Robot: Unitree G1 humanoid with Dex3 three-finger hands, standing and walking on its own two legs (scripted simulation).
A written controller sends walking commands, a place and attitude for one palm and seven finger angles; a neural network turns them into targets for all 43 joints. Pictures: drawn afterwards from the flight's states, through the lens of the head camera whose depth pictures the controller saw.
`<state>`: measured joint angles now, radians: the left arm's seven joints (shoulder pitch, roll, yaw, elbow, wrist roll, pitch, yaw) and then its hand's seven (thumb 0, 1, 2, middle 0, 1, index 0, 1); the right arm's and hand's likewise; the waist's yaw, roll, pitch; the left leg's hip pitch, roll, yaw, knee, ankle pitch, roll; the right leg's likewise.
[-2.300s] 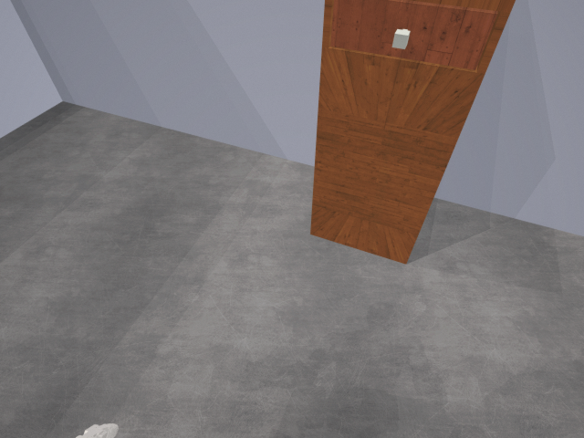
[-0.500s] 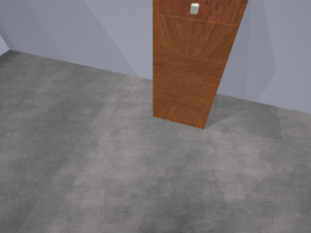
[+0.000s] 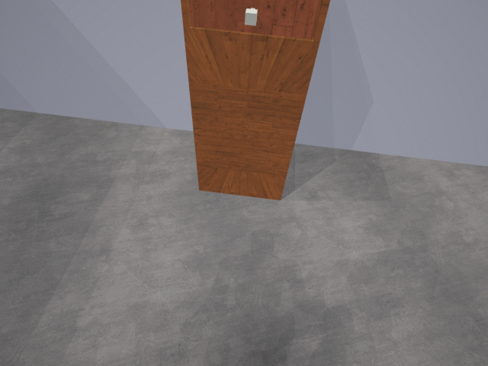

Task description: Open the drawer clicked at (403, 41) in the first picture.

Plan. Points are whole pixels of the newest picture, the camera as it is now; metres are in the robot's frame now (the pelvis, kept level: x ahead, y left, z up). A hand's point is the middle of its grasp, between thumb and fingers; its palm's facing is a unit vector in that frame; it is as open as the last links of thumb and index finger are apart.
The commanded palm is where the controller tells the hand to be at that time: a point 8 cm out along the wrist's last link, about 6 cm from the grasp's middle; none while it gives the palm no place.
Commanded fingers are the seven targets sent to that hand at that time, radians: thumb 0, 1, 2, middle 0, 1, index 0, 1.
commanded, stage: walk to a spot facing it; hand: left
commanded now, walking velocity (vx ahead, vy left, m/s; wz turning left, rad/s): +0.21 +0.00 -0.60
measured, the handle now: (251, 14) +0.99 +0.10 +0.14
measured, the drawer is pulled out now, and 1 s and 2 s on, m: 0.00 0.00 0.00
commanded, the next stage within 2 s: turn to face it in 0.40 s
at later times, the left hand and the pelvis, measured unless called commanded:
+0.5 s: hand (202, 279) +0.32 +0.12 -0.18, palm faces -0.39 -0.90 -0.17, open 7.4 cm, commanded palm none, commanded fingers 0.00 0.90 0.90 -0.20 -0.30 -0.20 -0.30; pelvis +0.12 +0.00 -0.02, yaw -19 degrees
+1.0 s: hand (163, 283) +0.30 +0.21 -0.18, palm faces -0.19 -0.96 -0.19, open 7.4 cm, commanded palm none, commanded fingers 0.00 0.90 0.90 -0.20 -0.30 -0.20 -0.30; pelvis +0.19 +0.04 +0.00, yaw -14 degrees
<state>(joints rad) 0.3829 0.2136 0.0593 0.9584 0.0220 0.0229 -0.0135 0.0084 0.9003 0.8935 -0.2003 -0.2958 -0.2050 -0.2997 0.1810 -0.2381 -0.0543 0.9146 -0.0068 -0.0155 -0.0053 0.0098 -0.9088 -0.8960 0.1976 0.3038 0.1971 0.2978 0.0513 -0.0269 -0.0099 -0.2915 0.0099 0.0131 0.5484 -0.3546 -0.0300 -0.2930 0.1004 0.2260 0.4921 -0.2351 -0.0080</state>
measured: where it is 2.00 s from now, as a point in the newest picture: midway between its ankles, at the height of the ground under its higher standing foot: outside the picture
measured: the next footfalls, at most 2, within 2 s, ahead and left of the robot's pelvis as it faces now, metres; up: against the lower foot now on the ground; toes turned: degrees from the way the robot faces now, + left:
right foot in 0.50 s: +0.18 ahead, -0.13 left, +0.00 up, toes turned -26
left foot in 0.82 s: +0.28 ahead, +0.10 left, +0.00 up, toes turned -10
